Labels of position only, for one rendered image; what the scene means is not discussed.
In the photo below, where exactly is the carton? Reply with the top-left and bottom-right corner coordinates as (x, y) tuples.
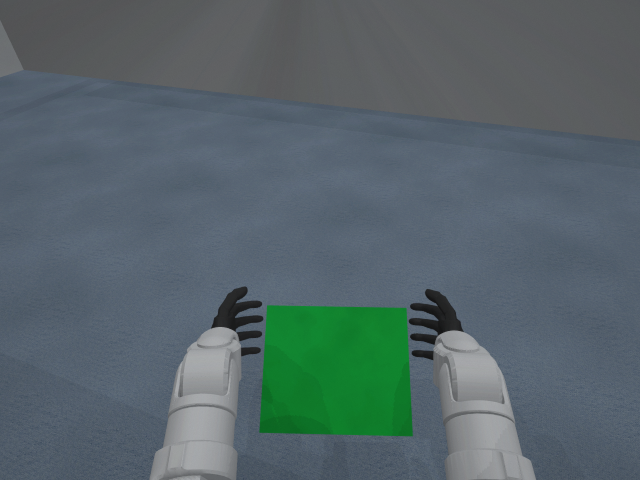
(259, 305), (413, 436)

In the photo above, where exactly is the left robot forearm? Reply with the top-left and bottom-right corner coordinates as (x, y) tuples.
(149, 327), (241, 480)

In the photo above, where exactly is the right robot forearm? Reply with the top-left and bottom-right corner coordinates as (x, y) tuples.
(433, 331), (536, 480)

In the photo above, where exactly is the robot left hand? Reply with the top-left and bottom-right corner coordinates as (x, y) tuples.
(211, 286), (263, 356)

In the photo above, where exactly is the robot right hand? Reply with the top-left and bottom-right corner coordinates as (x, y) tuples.
(409, 289), (464, 360)

